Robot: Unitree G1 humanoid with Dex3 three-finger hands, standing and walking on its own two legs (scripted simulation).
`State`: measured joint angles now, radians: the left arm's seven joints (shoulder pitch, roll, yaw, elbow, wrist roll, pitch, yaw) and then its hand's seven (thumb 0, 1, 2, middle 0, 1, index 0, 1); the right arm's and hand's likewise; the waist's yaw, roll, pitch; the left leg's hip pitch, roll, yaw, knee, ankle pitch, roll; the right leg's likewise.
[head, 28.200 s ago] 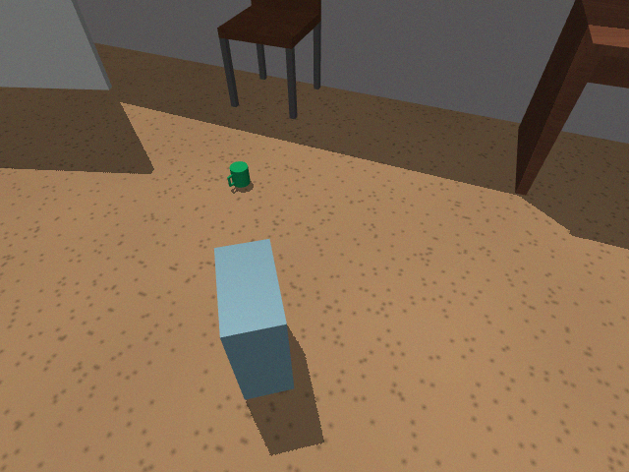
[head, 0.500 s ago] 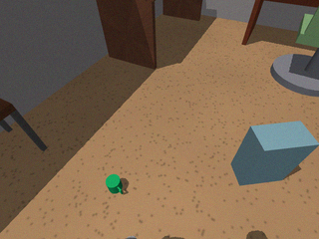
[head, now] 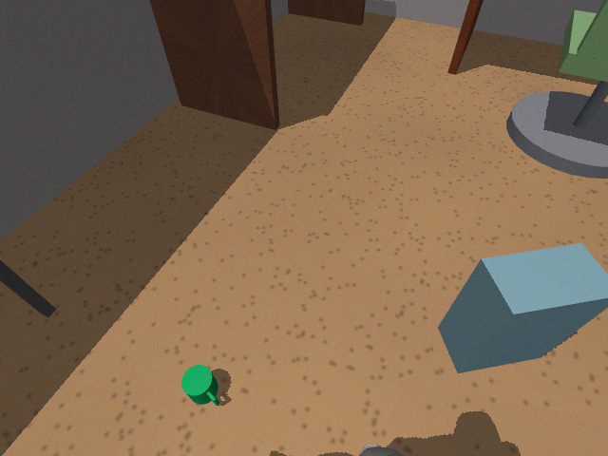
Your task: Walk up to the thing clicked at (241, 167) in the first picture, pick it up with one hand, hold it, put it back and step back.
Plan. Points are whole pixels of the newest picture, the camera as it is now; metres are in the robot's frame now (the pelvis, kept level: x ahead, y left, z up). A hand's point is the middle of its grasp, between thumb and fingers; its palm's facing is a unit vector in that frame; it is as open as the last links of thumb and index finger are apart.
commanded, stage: walk up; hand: left
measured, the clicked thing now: (204, 388) +0.44 +0.31 -0.70
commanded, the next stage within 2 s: stand in 1.62 s
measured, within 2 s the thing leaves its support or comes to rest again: neither
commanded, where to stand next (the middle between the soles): +0.07 +0.00 m, yaw +1 degrees
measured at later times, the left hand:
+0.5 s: hand out of the picture +0.10 +0.27 -0.14, palm faces +0.01 -0.94 -0.34, open 7.4 cm
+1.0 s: hand out of the picture +0.15 +0.25 -0.12, palm faces +0.00 -0.94 -0.34, open 7.4 cm
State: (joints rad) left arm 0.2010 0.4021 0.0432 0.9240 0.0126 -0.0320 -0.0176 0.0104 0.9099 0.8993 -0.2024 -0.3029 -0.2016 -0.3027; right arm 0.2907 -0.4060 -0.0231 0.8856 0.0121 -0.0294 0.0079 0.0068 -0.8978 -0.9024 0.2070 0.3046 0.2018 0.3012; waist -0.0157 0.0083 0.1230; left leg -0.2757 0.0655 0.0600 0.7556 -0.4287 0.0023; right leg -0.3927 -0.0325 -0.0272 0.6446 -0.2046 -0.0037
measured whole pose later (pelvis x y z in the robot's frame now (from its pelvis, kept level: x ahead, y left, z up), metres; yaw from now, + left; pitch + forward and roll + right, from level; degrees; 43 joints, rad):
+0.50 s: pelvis +0.05 +0.01 +0.02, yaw +2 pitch -3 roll +0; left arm 0.16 0.38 0.00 1.09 0.00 -0.01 -0.01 0.01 0.91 0.90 -0.20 -0.30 -0.20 -0.30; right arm 0.16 -0.37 0.00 1.06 0.00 -0.02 0.02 0.01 -0.90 -0.90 0.21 0.30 0.20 0.30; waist 0.01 -0.01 0.06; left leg -0.20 0.02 0.04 0.54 -0.29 0.00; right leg -0.24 -0.03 -0.02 0.51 -0.22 0.02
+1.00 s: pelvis +0.07 +0.00 +0.03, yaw +1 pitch -3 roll +0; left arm 0.06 0.34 0.00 1.17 0.01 -0.02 -0.01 0.01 0.91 0.90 -0.20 -0.30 -0.20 -0.30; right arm 0.08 -0.36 -0.01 1.15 0.00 -0.01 0.02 0.01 -0.90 -0.90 0.21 0.30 0.20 0.30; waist 0.00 0.01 0.04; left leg -0.08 0.03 0.04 0.33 -0.21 -0.02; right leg -0.14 -0.02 -0.02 0.34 -0.16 0.01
